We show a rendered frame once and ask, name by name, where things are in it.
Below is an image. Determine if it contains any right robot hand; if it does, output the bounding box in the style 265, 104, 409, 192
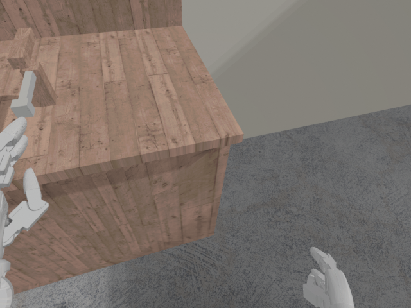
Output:
303, 247, 354, 308

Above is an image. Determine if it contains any tap lever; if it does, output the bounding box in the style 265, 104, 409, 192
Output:
10, 71, 37, 118

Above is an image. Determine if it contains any left robot hand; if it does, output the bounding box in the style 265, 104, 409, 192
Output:
0, 117, 49, 259

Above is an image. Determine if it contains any robot left forearm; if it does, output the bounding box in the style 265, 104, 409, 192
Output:
0, 259, 14, 308

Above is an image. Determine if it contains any counter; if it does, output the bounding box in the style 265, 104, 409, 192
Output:
0, 0, 244, 294

